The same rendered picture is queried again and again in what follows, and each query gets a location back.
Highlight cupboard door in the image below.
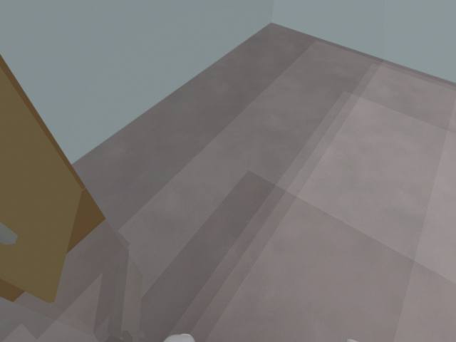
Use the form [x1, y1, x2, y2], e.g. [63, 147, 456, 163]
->
[0, 67, 82, 303]

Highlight handle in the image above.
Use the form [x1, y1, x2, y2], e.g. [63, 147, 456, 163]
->
[0, 222, 18, 245]

